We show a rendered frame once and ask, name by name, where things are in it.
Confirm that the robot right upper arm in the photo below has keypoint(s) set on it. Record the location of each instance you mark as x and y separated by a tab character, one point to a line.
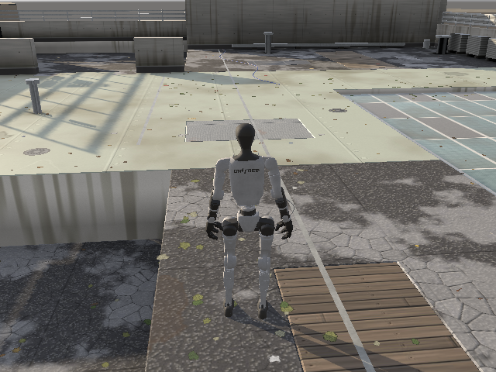
271	164

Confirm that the robot left thigh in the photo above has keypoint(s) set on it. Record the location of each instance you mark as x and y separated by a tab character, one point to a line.
229	234

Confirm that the right robot hand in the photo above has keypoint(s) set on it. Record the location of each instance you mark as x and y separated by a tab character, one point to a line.
288	228

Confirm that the left robot hand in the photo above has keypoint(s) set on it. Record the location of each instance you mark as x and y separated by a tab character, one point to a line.
210	228

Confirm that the left robot forearm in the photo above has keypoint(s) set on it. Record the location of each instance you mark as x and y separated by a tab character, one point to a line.
212	209

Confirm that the right robot forearm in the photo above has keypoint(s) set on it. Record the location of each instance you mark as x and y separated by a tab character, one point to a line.
283	207

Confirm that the humanoid robot head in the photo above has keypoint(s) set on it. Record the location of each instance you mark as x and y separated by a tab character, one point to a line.
245	134

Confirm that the robot left upper arm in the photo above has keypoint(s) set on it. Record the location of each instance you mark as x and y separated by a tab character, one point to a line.
219	177

